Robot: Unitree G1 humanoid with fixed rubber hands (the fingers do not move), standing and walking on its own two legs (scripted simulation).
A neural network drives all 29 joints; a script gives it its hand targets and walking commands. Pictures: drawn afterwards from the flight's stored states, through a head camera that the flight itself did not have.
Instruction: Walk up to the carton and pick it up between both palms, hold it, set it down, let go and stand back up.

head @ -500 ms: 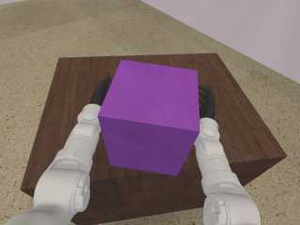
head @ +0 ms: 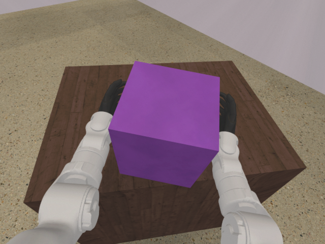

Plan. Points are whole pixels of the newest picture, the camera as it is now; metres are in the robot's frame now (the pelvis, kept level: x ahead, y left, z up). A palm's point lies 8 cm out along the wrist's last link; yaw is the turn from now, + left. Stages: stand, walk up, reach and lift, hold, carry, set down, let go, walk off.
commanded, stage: reach and lift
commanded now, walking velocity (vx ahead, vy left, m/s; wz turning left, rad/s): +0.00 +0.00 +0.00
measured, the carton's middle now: (165, 129) +0.39 -0.03 +0.07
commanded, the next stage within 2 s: none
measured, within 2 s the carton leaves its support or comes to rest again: neither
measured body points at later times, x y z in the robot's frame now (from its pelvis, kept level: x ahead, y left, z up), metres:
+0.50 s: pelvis +0.00 -0.01 +0.00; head +0.00 +0.01 +0.45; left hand +0.44 +0.11 +0.14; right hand +0.38 -0.19 +0.12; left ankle +0.01 +0.09 -0.74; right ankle +0.02 -0.13 -0.74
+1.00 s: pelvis -0.03 -0.01 +0.00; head -0.10 +0.01 +0.44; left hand +0.37 +0.13 +0.21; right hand +0.36 -0.17 +0.20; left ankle +0.01 +0.09 -0.74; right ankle +0.02 -0.13 -0.74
